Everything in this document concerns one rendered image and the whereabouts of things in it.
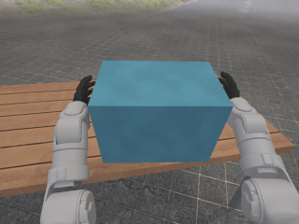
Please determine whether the robot right hand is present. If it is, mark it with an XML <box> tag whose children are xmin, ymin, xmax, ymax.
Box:
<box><xmin>218</xmin><ymin>71</ymin><xmax>240</xmax><ymax>100</ymax></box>

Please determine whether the left robot forearm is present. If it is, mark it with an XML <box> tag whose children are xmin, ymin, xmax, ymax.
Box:
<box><xmin>40</xmin><ymin>101</ymin><xmax>91</xmax><ymax>224</ymax></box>

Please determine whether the robot right upper arm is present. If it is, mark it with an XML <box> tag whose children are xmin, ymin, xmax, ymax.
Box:
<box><xmin>241</xmin><ymin>178</ymin><xmax>299</xmax><ymax>224</ymax></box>

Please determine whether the robot left hand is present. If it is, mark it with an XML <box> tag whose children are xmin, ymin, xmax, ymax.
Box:
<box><xmin>73</xmin><ymin>75</ymin><xmax>96</xmax><ymax>105</ymax></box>

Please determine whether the right robot forearm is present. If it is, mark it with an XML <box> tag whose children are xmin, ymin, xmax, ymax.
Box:
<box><xmin>226</xmin><ymin>97</ymin><xmax>299</xmax><ymax>197</ymax></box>

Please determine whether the table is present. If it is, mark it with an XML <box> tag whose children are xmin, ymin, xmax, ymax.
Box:
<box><xmin>0</xmin><ymin>74</ymin><xmax>294</xmax><ymax>209</ymax></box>

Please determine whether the robot left upper arm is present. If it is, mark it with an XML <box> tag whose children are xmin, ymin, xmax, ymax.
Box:
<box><xmin>41</xmin><ymin>189</ymin><xmax>97</xmax><ymax>224</ymax></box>

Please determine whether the carton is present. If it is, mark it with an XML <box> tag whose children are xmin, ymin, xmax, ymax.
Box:
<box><xmin>87</xmin><ymin>60</ymin><xmax>234</xmax><ymax>163</ymax></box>

